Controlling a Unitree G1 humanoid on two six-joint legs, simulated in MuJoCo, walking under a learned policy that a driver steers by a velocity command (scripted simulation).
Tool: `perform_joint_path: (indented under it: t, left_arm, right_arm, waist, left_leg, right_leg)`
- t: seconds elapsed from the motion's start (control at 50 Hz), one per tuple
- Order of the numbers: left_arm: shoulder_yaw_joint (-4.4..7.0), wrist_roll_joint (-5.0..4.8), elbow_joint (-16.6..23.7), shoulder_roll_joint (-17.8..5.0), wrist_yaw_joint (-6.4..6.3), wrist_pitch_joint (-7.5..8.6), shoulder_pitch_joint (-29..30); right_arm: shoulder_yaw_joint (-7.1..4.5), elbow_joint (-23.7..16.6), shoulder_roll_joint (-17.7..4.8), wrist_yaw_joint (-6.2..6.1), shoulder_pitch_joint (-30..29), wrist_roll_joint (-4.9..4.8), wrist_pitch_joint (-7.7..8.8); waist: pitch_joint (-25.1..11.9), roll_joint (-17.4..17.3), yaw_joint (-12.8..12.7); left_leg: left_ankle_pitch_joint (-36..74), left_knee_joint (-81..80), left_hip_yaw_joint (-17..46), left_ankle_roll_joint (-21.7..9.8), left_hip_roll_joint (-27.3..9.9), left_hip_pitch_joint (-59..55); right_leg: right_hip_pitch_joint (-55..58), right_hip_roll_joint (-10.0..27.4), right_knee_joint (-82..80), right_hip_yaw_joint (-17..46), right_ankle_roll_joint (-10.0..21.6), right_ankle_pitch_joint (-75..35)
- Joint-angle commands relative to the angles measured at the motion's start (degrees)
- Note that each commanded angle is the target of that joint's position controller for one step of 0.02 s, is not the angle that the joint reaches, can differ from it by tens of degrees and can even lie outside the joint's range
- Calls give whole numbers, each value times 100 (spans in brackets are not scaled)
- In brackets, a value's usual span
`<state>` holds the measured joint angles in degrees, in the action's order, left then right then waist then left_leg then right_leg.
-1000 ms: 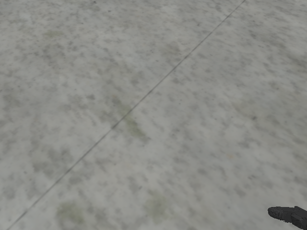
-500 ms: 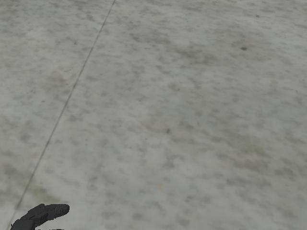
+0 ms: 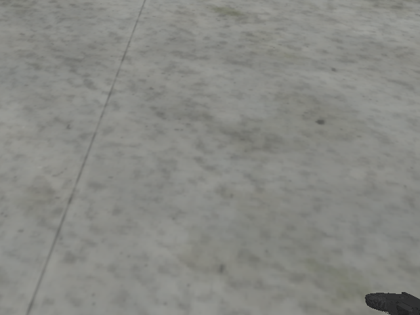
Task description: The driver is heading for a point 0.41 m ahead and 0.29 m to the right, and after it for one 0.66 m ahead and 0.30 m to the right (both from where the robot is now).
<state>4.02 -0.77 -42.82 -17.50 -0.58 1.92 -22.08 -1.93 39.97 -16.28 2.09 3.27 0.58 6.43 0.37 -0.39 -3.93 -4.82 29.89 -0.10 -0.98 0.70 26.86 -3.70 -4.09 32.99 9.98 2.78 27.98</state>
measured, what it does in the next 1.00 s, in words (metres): walks ahead, turning right: right foot, then left foot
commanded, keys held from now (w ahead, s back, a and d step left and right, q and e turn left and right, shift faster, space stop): w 0.24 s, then w+e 0.20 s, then e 0.56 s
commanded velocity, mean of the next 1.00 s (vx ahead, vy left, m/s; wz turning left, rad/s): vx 0.33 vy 0.00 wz -0.37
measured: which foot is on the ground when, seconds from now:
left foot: down 0.00-0.52, up 0.54-0.96, down 0.98-1.00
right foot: up 0.00-0.48, down 0.50-0.98, up 1.00-1.00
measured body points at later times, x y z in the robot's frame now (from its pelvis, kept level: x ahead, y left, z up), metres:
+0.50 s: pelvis +0.28 -0.02 +0.00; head +0.31 -0.03 +0.45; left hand +0.54 +0.18 -0.07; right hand +0.25 -0.31 -0.13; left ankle +0.11 +0.11 -0.72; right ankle +0.40 -0.13 -0.72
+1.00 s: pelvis +0.45 -0.04 +0.01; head +0.48 -0.04 +0.46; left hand +0.68 +0.19 -0.09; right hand +0.51 -0.35 -0.08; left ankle +0.55 +0.06 -0.73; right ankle +0.41 -0.13 -0.72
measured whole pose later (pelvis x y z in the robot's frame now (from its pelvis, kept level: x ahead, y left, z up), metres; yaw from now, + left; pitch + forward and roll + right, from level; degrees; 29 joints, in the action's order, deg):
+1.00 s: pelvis +0.45 -0.04 +0.01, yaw -23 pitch +2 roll +0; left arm 4.3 -0.9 -38.6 -18.5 -1.8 -2.4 -11.9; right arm -2.2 39.4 -16.5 -1.0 6.8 0.9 1.7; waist 0.6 0.4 -1.5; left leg -9.8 29.9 4.7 0.8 1.5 21.9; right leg -18.7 -8.8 35.9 12.7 2.4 20.0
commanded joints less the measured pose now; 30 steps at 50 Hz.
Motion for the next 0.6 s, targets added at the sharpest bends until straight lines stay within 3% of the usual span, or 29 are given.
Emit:
perform_joint_path:
  t: [0.02, 0.04, 0.06, 0.08, 0.1, 0.12, 0.16, 0.22, 0.26, 0.34, 0.4, 0.44, 0.46, 0.48, 0.5, 0.52, 0.54, 0.56, 0.58, 0.6]
  left_arm:
    - [-58, -47, 382, -189, -13, 166, -754]
    - [46, -120, 396, -676, 0, 182, -244]
    - [71, -111, 526, -789, 4, 188, 354]
    - [57, -23, 621, -729, 4, 212, 708]
    - [68, 27, 630, -640, 17, 221, 769]
    - [60, 24, 593, -536, 31, 213, 664]
    - [18, 21, 526, -338, 39, 181, 550]
    - [-57, 80, 675, -189, 38, 196, 1046]
    - [-99, 57, 705, -101, 83, 231, 1352]
    - [-142, -32, 837, -54, 209, 266, 2009]
    - [-124, -70, 1007, -121, 304, 253, 2346]
    - [-85, -41, 1074, -207, 363, 248, 2334]
    - [-22, 12, 1045, -324, 376, 247, 2102]
    - [103, 58, 892, -536, 375, 250, 1452]
    - [262, 69, 690, -852, 325, 246, 657]
    - [414, 133, 647, -1517, 229, 194, -5]
    - [348, 72, 790, -1479, 221, 184, 191]
    - [249, 48, 862, -1051, 213, 133, 244]
    - [188, 37, 883, -863, 195, 114, 555]
    - [172, 5, 878, -790, 187, 98, 799]
  right_arm:
    - [-503, 177, -1431, 20, 2111, -23, 16]
    - [-377, 164, -1001, 13, 1973, -163, -7]
    - [-317, 99, -835, -16, 1579, -138, -51]
    - [-273, 68, -754, -30, 1302, -62, -89]
    - [-227, 58, -640, -39, 1145, -7, -86]
    - [-195, 61, -563, -47, 1078, 24, -69]
    - [-193, 129, -568, -59, 1128, -39, -32]
    - [-257, 254, -809, -108, 1291, -92, -38]
    - [-270, 319, -882, -135, 1366, -103, -79]
    - [-282, 532, -972, -160, 1732, -120, -117]
    - [-304, 691, -997, -171, 1887, -129, -201]
    - [-339, 717, -1076, -206, 1825, -146, -273]
    - [-358, 677, -1148, -246, 1698, -142, -319]
    - [-367, 612, -1189, -303, 1556, -138, -386]
    - [-332, 516, -1126, -372, 1548, -106, -412]
    - [-195, 244, -788, -399, 1803, 124, -335]
    - [-10, 179, -392, -293, 2227, 140, -201]
    - [-160, 211, -1000, -210, 1835, -23, -109]
    - [-149, 14, -975, -193, 1298, -156, -90]
    - [-148, 5, -912, -242, 1129, -97, -120]
  waist:
    - [-2006, -1738, 770]
    - [-1293, -1045, 903]
    - [-617, -554, 884]
    - [-197, -287, 775]
    - [-1, -307, 619]
    - [-18, -460, 496]
    - [-77, -578, 420]
    - [36, -393, 515]
    - [63, -381, 616]
    - [200, -359, 905]
    - [357, -315, 932]
    - [307, -360, 806]
    - [148, -442, 626]
    - [-263, -453, 243]
    - [-750, -307, -120]
    - [-1583, 818, -129]
    - [-2546, 1702, 180]
    - [-2495, 812, -100]
    - [-1685, 564, -43]
    - [-1052, 19, 138]
  left_leg:
    - [-1504, -1080, 4281, -1656, -2252, -4730]
    - [-2585, -1311, 4197, -1452, -2202, -4339]
    - [-2398, -1405, 3400, -1249, -2009, -3580]
    - [-1818, -1539, 2820, -1190, -1776, -2855]
    - [-1279, -1679, 2419, -1154, -1571, -2385]
    - [-863, -1797, 2132, -1121, -1413, -2130]
    - [-206, -1958, 1691, -1193, -1299, -1961]
    - [559, -2146, 1217, -1253, -1291, -1980]
    - [766, -2185, 791, -1120, -1159, -2021]
    - [686, -2237, 289, -965, -1211, -2218]
    - [901, -2086, 125, -870, -1474, -2806]
    - [1859, -1721, -44, -749, -1573, -3155]
    - [3106, -1216, -191, -642, -1503, -3238]
    - [4170, -275, -408, -476, -1325, -3170]
    - [4055, 969, -625, -207, -1066, -2537]
    - [1375, 3084, -738, 144, -536, -731]
    - [-3169, 4853, -7, 404, 435, 934]
    - [-2993, 5133, 701, 323, -4, 1184]
    - [-2661, 4931, 558, 274, -217, 1400]
    - [-2341, 4480, 460, 321, -398, 1372]
  right_leg:
    - [-3351, -186, 3637, -79, -160, 495]
    - [-3995, 136, 4164, 167, -136, 323]
    - [-4126, 408, 4127, -104, -111, -168]
    - [-4021, 615, 3824, -305, -97, -556]
    - [-3802, 811, 3473, -345, -97, -856]
    - [-3510, 918, 3250, -376, -112, -1039]
    - [-3347, 978, 2887, -515, -188, -1149]
    - [-3558, 1049, 1926, -642, -333, -1803]
    - [-3430, 999, 1174, -738, -354, -2496]
    - [-3102, 834, 234, -917, -270, -3363]
    - [-3304, 742, -55, -871, -76, -3014]
    - [-3165, 606, -167, -1000, 99, -2519]
    - [-2772, 419, -216, -1169, 196, -2276]
    - [-1921, 166, -401, -1366, 321, -2385]
    - [-620, 160, -589, -1185, 498, -3092]
    - [1458, 1505, -99, 615, 1127, -5111]
    - [2775, 2670, -650, 3040, 2202, -5567]
    - [2439, 2388, -723, 2457, 1949, -5377]
    - [1704, 2104, -739, 1622, 1720, -5549]
    - [801, 1828, -917, 1151, 1511, -5550]
Next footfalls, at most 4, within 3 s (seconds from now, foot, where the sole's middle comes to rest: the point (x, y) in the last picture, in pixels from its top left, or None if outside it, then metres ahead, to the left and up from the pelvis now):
0.50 right None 0.45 -0.14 -0.76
0.98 left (223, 282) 0.59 0.04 -0.76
1.38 right None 0.42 -0.18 -0.76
1.86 left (243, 285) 0.58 -0.02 -0.76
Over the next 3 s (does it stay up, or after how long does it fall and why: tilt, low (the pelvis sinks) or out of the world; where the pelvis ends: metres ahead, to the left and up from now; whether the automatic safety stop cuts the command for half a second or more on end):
stays up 0.49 -0.10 0.01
